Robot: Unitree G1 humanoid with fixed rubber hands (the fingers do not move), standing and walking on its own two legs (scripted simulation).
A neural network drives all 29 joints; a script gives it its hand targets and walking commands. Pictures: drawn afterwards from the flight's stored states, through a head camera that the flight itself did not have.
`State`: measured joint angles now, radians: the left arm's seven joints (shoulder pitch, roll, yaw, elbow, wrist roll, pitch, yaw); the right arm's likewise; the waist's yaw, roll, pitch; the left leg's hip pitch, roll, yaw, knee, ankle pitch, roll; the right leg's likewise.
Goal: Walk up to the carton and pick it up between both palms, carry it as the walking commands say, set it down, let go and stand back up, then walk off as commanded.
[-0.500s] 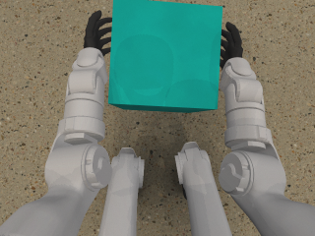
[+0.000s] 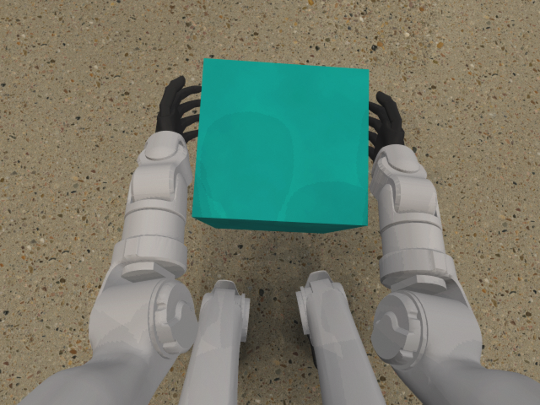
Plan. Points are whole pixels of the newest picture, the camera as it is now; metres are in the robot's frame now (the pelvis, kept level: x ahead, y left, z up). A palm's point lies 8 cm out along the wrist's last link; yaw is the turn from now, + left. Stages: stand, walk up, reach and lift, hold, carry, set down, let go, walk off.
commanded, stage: reach and lift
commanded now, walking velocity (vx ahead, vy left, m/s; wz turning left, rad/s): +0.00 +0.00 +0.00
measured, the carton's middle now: (276, 165) +0.47 -0.02 -0.13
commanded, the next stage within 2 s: none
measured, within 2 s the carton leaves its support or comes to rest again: neither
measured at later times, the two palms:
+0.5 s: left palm (155, 128) +0.47 +0.12 +0.02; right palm (411, 143) +0.44 -0.17 +0.01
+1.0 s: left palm (127, 117) +0.45 +0.13 +0.09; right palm (447, 133) +0.42 -0.17 +0.08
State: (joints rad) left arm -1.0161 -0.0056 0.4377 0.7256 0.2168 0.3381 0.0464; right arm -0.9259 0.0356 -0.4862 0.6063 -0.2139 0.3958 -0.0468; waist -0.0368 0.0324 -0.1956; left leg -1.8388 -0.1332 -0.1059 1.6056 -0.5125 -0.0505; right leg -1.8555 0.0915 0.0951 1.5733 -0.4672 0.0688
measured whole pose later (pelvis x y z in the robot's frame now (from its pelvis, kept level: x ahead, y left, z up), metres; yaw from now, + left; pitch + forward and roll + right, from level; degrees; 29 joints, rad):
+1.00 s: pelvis +0.04 +0.00 +0.13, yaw +0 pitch +31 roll +0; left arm -0.67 -0.11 0.41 0.62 0.25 0.30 0.02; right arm -0.59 0.13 -0.44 0.53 -0.23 0.35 -0.02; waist -0.04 0.02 -0.20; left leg -1.23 -0.11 -0.14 1.11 -0.42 -0.03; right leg -1.25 0.08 0.12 1.08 -0.38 0.04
